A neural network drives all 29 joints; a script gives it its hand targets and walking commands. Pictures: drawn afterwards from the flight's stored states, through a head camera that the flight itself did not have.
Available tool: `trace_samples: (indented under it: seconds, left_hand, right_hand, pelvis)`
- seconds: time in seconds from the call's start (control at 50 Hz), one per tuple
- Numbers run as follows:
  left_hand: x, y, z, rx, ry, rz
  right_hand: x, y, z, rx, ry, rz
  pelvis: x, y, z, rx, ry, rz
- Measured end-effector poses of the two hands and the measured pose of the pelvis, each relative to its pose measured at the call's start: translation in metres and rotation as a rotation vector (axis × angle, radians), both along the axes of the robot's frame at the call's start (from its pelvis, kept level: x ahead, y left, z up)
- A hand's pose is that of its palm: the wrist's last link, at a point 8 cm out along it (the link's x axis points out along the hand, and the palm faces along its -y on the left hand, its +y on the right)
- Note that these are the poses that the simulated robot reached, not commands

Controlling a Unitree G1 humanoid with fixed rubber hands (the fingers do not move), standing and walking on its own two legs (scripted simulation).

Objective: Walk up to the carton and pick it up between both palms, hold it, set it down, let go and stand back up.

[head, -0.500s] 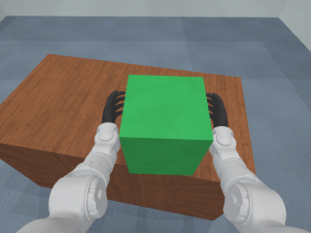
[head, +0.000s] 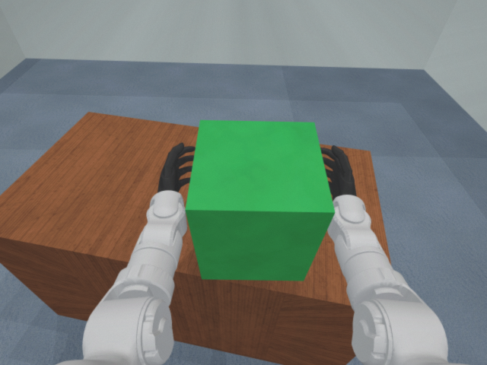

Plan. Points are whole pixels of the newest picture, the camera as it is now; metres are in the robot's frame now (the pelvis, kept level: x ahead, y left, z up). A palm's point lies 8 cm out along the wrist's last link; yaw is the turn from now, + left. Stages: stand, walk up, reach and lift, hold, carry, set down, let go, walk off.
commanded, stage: reach and lift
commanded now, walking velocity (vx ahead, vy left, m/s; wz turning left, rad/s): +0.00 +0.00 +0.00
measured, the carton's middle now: (254, 205) +0.41 -0.01 +0.04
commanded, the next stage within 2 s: hold in 1.12 s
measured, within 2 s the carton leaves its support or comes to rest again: neither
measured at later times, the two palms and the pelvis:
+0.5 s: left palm (151, 178) +0.37 +0.16 +0.16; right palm (341, 187) +0.37 -0.14 +0.15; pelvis +0.00 +0.01 +0.00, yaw +2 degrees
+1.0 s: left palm (150, 170) +0.36 +0.16 +0.17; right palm (345, 183) +0.36 -0.14 +0.16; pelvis +0.00 +0.00 +0.00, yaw +2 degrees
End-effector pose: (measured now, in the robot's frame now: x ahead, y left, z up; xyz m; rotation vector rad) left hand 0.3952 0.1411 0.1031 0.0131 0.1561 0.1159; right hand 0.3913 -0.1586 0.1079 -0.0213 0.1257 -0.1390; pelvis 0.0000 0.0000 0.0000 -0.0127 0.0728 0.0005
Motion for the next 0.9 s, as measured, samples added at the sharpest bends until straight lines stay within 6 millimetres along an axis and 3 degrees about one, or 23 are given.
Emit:
trace_samples:
  seconds: [0.34,0.64,0.9]
  left_hand:
    - [-0.014,0.01,0.043,0.03,-0.008,-0.002]
    - [-0.037,0.021,0.06,0.045,-0.007,0.011]
    - [-0.034,0.016,0.071,0.049,-0.005,0.003]
  right_hand:
    - [-0.013,0.01,0.032,0.011,-0.008,0.002]
    - [-0.032,0.021,0.039,0.018,-0.01,0.015]
    - [-0.03,0.016,0.046,0.023,-0.012,0.009]
  pelvis:
    - [0.003,0.003,0.001,-0.002,-0.141,0.028]
    - [-0.006,0.007,0.0,-0.001,-0.194,0.04]
    - [-0.007,0.003,0.0,0.003,-0.196,0.035]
